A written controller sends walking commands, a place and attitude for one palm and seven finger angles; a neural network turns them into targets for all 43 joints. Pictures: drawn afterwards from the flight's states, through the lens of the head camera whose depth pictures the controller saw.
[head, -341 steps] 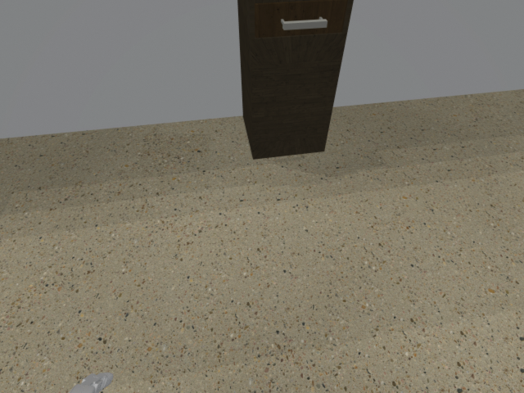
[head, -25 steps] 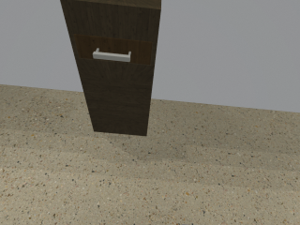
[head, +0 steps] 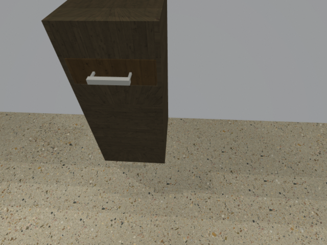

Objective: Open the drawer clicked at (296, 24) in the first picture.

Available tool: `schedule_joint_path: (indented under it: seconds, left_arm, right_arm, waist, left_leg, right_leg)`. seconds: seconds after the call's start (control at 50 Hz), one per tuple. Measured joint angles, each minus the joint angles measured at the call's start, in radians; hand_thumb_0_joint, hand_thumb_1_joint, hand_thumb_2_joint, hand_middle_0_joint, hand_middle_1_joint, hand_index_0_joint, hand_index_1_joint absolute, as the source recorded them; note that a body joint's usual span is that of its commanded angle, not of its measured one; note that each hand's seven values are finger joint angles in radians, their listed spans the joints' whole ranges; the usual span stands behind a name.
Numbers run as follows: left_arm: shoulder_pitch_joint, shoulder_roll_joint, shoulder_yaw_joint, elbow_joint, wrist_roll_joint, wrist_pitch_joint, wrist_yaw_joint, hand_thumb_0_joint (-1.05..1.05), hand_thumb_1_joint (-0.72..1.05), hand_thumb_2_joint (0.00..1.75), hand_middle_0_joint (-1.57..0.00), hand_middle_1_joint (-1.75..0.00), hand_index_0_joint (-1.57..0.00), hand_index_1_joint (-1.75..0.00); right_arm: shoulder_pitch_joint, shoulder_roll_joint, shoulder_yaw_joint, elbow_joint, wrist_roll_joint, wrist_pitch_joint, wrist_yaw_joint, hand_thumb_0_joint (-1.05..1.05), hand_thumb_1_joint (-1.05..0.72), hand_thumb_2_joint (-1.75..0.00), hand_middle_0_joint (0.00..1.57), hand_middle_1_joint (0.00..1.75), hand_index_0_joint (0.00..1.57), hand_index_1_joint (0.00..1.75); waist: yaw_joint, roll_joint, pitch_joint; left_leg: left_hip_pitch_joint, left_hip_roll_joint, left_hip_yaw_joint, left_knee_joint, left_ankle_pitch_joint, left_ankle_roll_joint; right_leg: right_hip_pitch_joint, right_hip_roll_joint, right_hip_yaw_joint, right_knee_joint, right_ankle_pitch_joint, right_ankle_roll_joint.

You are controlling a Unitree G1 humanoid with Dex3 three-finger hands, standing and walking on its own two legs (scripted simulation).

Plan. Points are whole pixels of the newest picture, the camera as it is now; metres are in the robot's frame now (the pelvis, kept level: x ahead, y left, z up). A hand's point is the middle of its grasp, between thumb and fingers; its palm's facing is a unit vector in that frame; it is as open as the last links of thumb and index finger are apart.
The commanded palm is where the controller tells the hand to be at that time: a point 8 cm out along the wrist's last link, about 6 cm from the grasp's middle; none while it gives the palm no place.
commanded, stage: take the last steps up to it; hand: left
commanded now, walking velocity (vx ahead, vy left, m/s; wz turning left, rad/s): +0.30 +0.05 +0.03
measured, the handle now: (110, 77) +0.76 +0.27 -0.02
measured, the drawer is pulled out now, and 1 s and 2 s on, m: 0.00 0.00 0.00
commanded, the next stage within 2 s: come to a stop and stand still in 0.48 s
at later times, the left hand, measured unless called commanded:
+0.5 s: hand out of the picture +0.11 +0.24 -0.18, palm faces +0.06 -0.99 -0.14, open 7.4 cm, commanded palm none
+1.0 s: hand (102, 197) +0.30 +0.22 -0.17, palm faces +0.02 -0.98 -0.21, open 7.3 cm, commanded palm none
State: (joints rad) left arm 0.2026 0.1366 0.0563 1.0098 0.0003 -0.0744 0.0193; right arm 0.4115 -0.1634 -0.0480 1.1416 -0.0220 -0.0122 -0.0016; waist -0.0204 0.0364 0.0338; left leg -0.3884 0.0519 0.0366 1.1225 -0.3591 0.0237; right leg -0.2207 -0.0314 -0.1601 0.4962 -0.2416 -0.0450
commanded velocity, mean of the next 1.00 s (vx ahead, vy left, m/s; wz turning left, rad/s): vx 0.05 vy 0.03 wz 0.00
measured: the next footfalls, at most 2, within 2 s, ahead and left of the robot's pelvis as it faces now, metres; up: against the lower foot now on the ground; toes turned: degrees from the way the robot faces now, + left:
left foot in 0.34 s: +0.22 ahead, +0.17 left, +0.00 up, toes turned +8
right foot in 0.74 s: +0.32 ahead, -0.06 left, +0.00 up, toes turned -8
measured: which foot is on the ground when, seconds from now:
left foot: up 0.00-0.32, down 0.34-0.80, up 0.82-1.00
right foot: down 0.00-0.34, up 0.36-0.72, down 0.74-1.00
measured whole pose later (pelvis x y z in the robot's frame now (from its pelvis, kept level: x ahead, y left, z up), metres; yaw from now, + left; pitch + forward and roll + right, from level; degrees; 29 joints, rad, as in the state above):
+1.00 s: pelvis +0.20 +0.05 +0.00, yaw +1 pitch +0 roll +1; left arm 0.09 0.13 0.03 1.00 0.02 0.02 0.04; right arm 0.24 -0.15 -0.05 1.07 0.00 0.04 -0.02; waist -0.01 0.01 0.11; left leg -0.30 0.02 0.05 0.83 -0.51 -0.03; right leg -0.36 -0.08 -0.12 0.51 -0.14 -0.03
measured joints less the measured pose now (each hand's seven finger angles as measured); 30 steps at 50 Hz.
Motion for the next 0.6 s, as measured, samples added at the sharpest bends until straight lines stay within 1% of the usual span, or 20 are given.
schedule_joint_path:
  seconds: [0.06, 0.14, 0.18, 0.24, 0.28, 0.32, 0.34, 0.36, 0.4, 0.42, 0.44, 0.46, 0.48, 0.52, 0.56, 0.6]
  left_arm:
    - [0.057, 0.022, -0.002, 0.033, 0.010, 0.002, 0.002, -0.03, 0.95, 0.90, -0.20, -0.29, -0.21, -0.30]
    - [0.135, 0.027, -0.012, 0.081, 0.016, 0.009, -0.006, -0.02, 0.94, 0.90, -0.20, -0.29, -0.20, -0.30]
    - [0.169, 0.023, -0.017, 0.100, 0.018, 0.010, -0.011, -0.01, 0.93, 0.90, -0.19, -0.29, -0.20, -0.30]
    - [0.209, 0.015, -0.022, 0.122, 0.021, 0.013, -0.015, -0.01, 0.92, 0.90, -0.19, -0.29, -0.20, -0.30]
    - [0.231, 0.011, -0.023, 0.133, 0.023, 0.017, -0.016, 0.00, 0.91, 0.90, -0.19, -0.29, -0.20, -0.30]
    - [0.254, 0.007, -0.022, 0.142, 0.022, 0.024, -0.016, 0.00, 0.91, 0.90, -0.19, -0.29, -0.20, -0.30]
    - [0.262, 0.005, -0.023, 0.147, 0.020, 0.029, -0.017, 0.00, 0.91, 0.90, -0.20, -0.29, -0.20, -0.30]
    - [0.256, 0.007, -0.024, 0.154, 0.017, 0.038, -0.019, 0.00, 0.91, 0.90, -0.20, -0.29, -0.20, -0.30]
    - [0.236, 0.009, -0.025, 0.156, 0.016, 0.054, -0.018, 0.00, 0.91, 0.90, -0.20, -0.29, -0.20, -0.30]
    - [0.223, 0.009, -0.025, 0.155, 0.017, 0.058, -0.019, 0.00, 0.91, 0.90, -0.20, -0.29, -0.20, -0.30]
    - [0.208, 0.011, -0.023, 0.151, 0.017, 0.059, -0.020, 0.00, 0.91, 0.90, -0.20, -0.29, -0.20, -0.30]
    - [0.191, 0.013, -0.021, 0.144, 0.018, 0.059, -0.022, 0.00, 0.91, 0.90, -0.19, -0.29, -0.20, -0.29]
    - [0.173, 0.015, -0.019, 0.134, 0.019, 0.058, -0.022, 0.00, 0.91, 0.90, -0.19, -0.29, -0.20, -0.29]
    - [0.134, 0.019, -0.016, 0.112, 0.019, 0.056, -0.022, 0.00, 0.91, 0.90, -0.19, -0.29, -0.20, -0.29]
    - [0.092, 0.025, -0.012, 0.087, 0.021, 0.058, -0.019, 0.00, 0.91, 0.90, -0.19, -0.29, -0.20, -0.29]
    - [0.052, 0.030, -0.009, 0.065, 0.023, 0.062, -0.015, 0.00, 0.91, 0.90, -0.19, -0.29, -0.20, -0.29]
  right_arm:
    - [-0.065, -0.019, -0.011, -0.042, -0.006, 0.002, 0.005, 0.01, -0.91, -0.90, 0.20, 0.29, 0.20, 0.30]
    - [-0.147, -0.032, -0.018, -0.089, -0.006, 0.002, 0.017, 0.01, -0.91, -0.90, 0.19, 0.29, 0.20, 0.30]
    - [-0.182, -0.034, -0.016, -0.104, -0.005, 0.001, 0.024, 0.01, -0.91, -0.90, 0.19, 0.29, 0.20, 0.30]
    - [-0.226, -0.032, -0.011, -0.119, -0.004, -0.003, 0.032, 0.01, -0.91, -0.90, 0.19, 0.29, 0.20, 0.30]
    - [-0.250, -0.028, -0.006, -0.127, -0.002, -0.008, 0.035, 0.01, -0.91, -0.90, 0.19, 0.29, 0.20, 0.30]
    - [-0.265, -0.025, 0.001, -0.138, -0.003, -0.022, 0.035, 0.01, -0.91, -0.90, 0.19, 0.29, 0.20, 0.30]
    - [-0.272, -0.023, 0.004, -0.143, -0.005, -0.035, 0.032, 0.01, -0.91, -0.90, 0.19, 0.29, 0.20, 0.30]
    - [-0.281, -0.015, 0.006, -0.146, -0.007, -0.046, 0.026, 0.01, -0.91, -0.90, 0.19, 0.29, 0.20, 0.30]
    - [-0.283, 0.001, 0.015, -0.152, -0.007, -0.055, 0.017, 0.00, -0.91, -0.90, 0.20, 0.29, 0.20, 0.30]
    - [-0.276, 0.008, 0.019, -0.152, -0.005, -0.055, 0.012, 0.00, -0.91, -0.90, 0.20, 0.29, 0.20, 0.30]
    - [-0.267, 0.016, 0.023, -0.148, -0.004, -0.056, 0.007, 0.00, -0.91, -0.90, 0.20, 0.29, 0.20, 0.30]
    - [-0.255, 0.023, 0.023, -0.143, -0.001, -0.057, 0.000, 0.00, -0.91, -0.90, 0.20, 0.29, 0.20, 0.30]
    - [-0.244, 0.024, 0.009, -0.144, 0.008, -0.063, -0.013, -0.01, -0.93, -0.90, 0.20, 0.29, 0.21, 0.30]
    - [-0.223, 0.011, 0.005, -0.135, 0.009, -0.069, -0.023, -0.02, -0.95, -0.90, 0.20, 0.30, 0.21, 0.30]
    - [-0.195, 0.001, 0.007, -0.117, 0.005, -0.065, -0.024, -0.02, -0.96, -0.90, 0.20, 0.30, 0.21, 0.30]
    - [-0.164, -0.002, 0.011, -0.096, 0.002, -0.057, -0.023, -0.02, -0.95, -0.90, 0.20, 0.30, 0.21, 0.30]
  waist:
    - [0.008, 0.002, -0.015]
    - [0.023, -0.001, -0.025]
    - [0.038, -0.006, -0.026]
    - [0.066, -0.016, -0.019]
    - [0.083, -0.025, -0.012]
    - [0.094, -0.035, -0.007]
    - [0.093, -0.040, -0.003]
    - [0.091, -0.055, 0.009]
    - [0.091, -0.069, 0.025]
    - [0.086, -0.071, 0.026]
    - [0.080, -0.072, 0.026]
    - [0.073, -0.072, 0.026]
    - [0.065, -0.073, 0.024]
    - [0.051, -0.073, 0.020]
    - [0.043, -0.072, 0.013]
    - [0.036, -0.070, 0.006]
  left_leg:
    - [-0.093, 0.041, 0.005, -0.045, 0.081, -0.022]
    - [-0.141, 0.072, 0.015, -0.186, 0.154, -0.041]
    - [-0.135, 0.075, 0.023, -0.272, 0.173, -0.044]
    - [-0.101, 0.066, 0.039, -0.392, 0.168, -0.043]
    - [-0.061, 0.052, 0.052, -0.462, 0.154, -0.036]
    - [0.006, 0.034, 0.070, -0.556, 0.160, -0.028]
    - [0.028, 0.025, 0.076, -0.583, 0.192, -0.011]
    - [0.027, 0.012, 0.085, -0.555, 0.182, 0.003]
    - [0.048, 0.002, 0.107, -0.531, 0.132, 0.019]
    - [0.068, -0.002, 0.115, -0.544, 0.119, 0.022]
    - [0.090, -0.007, 0.121, -0.566, 0.117, 0.023]
    - [0.113, -0.013, 0.126, -0.594, 0.123, 0.021]
    - [0.134, -0.020, 0.132, -0.622, 0.129, 0.024]
    - [0.174, -0.034, 0.139, -0.673, 0.140, 0.030]
    - [0.205, -0.045, 0.142, -0.710, 0.145, 0.031]
    - [0.232, -0.053, 0.142, -0.733, 0.141, 0.029]
  right_leg:
    - [0.055, 0.007, -0.004, -0.076, 0.015, 0.000]
    - [0.113, 0.009, -0.003, -0.142, 0.015, 0.011]
    - [0.136, 0.007, -0.002, -0.159, 0.006, 0.021]
    - [0.163, -0.002, 0.000, -0.159, -0.023, 0.041]
    - [0.176, -0.012, 0.000, -0.139, -0.055, 0.059]
    - [0.173, -0.028, 0.005, -0.081, -0.107, 0.080]
    - [0.152, -0.041, 0.010, -0.011, -0.146, 0.078]
    - [0.111, -0.056, 0.028, 0.107, -0.198, 0.067]
    - [0.003, -0.056, 0.070, 0.371, -0.267, 0.042]
    - [-0.049, -0.054, 0.076, 0.473, -0.264, 0.036]
    - [-0.096, -0.054, 0.077, 0.545, -0.245, 0.033]
    - [-0.137, -0.056, 0.076, 0.586, -0.220, 0.033]
    - [-0.173, -0.060, 0.077, 0.602, -0.195, 0.036]
    - [-0.224, -0.067, 0.076, 0.586, -0.151, 0.044]
    - [-0.254, -0.072, 0.075, 0.537, -0.119, 0.052]
    - [-0.261, -0.074, 0.074, 0.463, -0.096, 0.056]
